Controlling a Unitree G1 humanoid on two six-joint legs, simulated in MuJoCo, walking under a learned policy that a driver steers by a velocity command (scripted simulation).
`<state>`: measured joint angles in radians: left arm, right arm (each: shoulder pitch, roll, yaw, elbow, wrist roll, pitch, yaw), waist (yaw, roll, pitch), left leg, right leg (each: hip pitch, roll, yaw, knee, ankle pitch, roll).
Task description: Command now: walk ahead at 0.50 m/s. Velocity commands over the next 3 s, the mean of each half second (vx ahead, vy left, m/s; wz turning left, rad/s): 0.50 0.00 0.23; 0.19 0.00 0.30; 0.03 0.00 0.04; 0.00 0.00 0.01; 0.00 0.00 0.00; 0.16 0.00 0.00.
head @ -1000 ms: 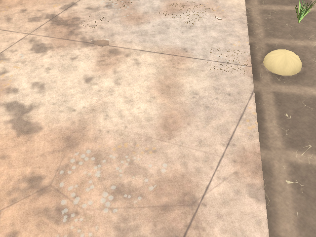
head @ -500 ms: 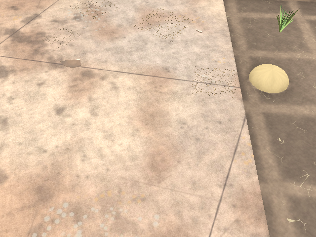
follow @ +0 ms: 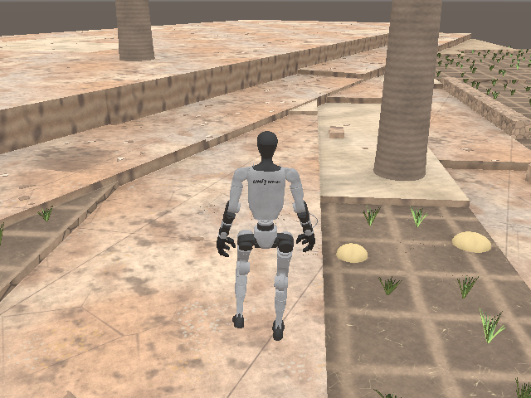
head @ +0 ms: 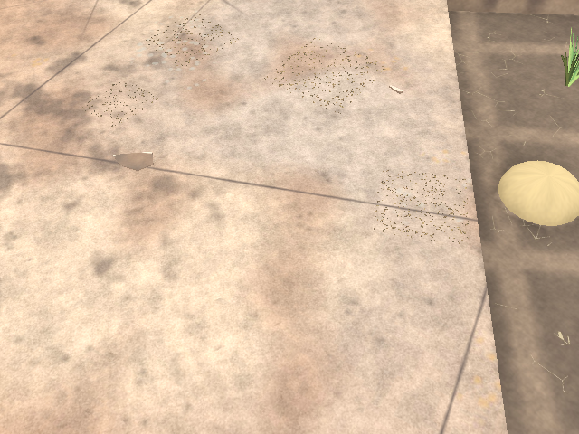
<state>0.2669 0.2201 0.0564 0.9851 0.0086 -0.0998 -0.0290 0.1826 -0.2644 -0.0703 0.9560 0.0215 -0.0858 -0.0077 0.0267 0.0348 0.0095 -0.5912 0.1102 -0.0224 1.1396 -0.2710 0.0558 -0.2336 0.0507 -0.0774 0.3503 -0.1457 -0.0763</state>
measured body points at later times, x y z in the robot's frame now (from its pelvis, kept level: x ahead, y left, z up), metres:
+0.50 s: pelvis +0.29 +0.08 -0.01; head +0.32 +0.09 +0.44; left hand +0.33 +0.36 -0.14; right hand +0.43 -0.17 -0.13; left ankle +0.34 +0.15 -0.74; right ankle +0.22 -0.09 -0.65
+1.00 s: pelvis +0.47 +0.08 -0.01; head +0.51 +0.08 +0.44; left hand +0.54 +0.36 -0.12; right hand +0.66 -0.15 -0.14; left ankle +0.39 +0.19 -0.70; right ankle +0.59 +0.01 -0.74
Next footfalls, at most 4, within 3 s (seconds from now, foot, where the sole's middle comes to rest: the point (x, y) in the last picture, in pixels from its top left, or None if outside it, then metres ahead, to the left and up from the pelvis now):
0.36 left None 0.38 0.16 -0.78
0.82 right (309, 376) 0.63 0.02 -0.78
1.10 left None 0.48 0.24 -0.78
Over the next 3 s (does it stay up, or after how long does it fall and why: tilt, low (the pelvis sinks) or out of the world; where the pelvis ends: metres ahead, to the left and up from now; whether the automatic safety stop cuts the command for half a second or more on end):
stays up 0.60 0.11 -0.01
